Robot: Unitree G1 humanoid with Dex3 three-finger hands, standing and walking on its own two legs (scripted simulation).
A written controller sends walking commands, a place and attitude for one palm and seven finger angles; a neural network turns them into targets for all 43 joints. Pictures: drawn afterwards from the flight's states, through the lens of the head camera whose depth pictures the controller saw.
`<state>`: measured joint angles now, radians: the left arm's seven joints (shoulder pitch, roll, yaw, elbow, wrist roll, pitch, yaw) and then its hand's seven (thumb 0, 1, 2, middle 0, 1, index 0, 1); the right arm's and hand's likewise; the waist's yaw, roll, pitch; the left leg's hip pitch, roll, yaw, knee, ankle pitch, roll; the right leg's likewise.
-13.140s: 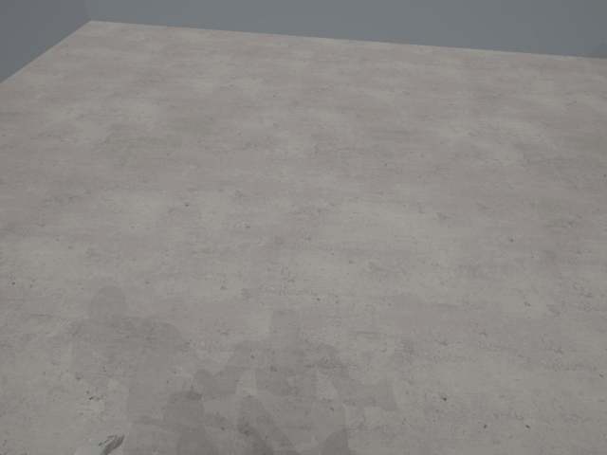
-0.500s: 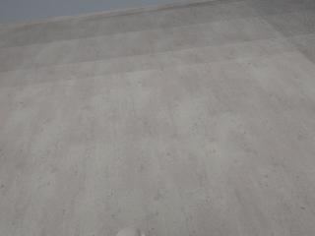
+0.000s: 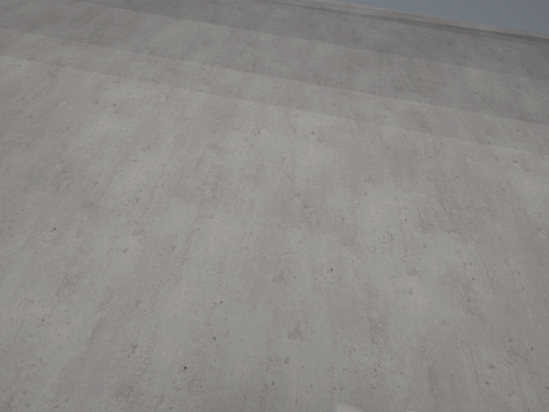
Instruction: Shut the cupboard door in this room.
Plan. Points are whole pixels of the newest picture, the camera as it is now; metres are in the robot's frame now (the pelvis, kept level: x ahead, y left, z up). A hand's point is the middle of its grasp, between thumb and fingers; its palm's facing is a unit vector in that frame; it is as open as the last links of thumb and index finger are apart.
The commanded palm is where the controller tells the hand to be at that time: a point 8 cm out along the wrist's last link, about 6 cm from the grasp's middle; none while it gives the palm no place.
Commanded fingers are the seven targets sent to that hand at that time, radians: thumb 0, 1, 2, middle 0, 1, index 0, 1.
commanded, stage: turn or walk to find it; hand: left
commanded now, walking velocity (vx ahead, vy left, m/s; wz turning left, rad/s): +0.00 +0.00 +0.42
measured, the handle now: out of the picture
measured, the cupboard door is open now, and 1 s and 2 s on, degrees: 75 75 75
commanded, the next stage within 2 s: none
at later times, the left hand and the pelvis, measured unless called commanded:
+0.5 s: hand out of the picture +0.03 +0.13 -0.14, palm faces +0.22 -0.93 -0.28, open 7.4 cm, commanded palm none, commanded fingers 0.00 0.90 0.90 -0.20 -0.30 -0.20 -0.30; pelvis -0.02 -0.07 +0.00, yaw +14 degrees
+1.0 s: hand out of the picture -0.13 +0.18 -0.18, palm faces +0.47 -0.85 -0.24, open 7.4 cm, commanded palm none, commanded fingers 0.00 0.90 0.90 -0.20 -0.30 -0.20 -0.30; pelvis -0.06 -0.03 +0.00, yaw +26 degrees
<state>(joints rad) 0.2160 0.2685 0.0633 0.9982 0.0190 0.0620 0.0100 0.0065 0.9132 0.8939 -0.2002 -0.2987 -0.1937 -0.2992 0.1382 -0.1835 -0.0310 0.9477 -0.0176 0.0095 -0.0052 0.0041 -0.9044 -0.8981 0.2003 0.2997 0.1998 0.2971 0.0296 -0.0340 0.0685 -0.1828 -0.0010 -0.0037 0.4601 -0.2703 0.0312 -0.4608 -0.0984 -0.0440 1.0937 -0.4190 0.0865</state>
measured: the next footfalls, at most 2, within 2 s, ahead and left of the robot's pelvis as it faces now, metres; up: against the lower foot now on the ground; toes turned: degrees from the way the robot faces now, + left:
right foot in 0.28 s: +0.05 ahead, -0.15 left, +0.00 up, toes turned +3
left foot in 0.80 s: -0.08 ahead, +0.07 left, +0.00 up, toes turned +27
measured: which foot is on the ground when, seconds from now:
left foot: down 0.00-0.28, up 0.30-0.78, down 0.80-1.00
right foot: up 0.00-0.26, down 0.28-0.80, up 0.82-1.00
